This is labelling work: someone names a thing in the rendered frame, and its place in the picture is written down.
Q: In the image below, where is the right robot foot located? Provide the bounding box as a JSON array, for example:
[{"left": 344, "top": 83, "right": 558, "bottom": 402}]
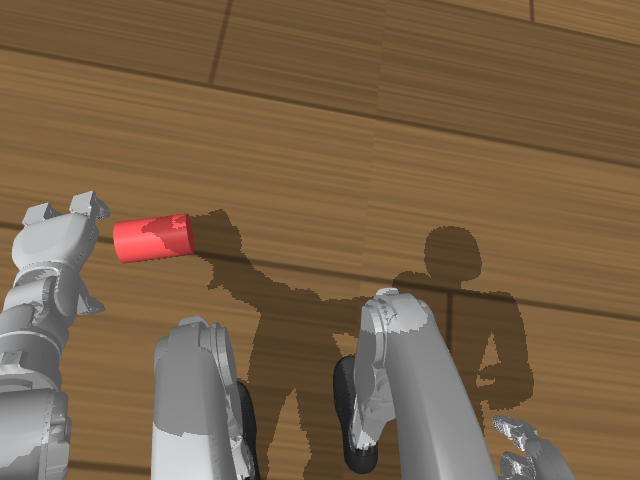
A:
[{"left": 333, "top": 356, "right": 378, "bottom": 474}]

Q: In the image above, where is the left robot hand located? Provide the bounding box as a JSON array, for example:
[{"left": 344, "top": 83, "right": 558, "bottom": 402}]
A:
[{"left": 12, "top": 191, "right": 111, "bottom": 315}]

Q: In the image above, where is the left robot arm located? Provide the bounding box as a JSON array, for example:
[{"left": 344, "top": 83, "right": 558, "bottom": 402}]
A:
[{"left": 0, "top": 262, "right": 81, "bottom": 480}]

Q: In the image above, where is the right robot hand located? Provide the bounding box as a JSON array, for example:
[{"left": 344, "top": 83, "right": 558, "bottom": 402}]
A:
[{"left": 493, "top": 415, "right": 577, "bottom": 480}]

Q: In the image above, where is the left robot foot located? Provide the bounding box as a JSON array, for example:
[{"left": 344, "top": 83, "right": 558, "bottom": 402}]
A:
[{"left": 237, "top": 381, "right": 261, "bottom": 480}]

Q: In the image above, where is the can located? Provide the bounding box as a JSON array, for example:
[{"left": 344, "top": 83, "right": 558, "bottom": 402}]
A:
[{"left": 113, "top": 214, "right": 194, "bottom": 264}]

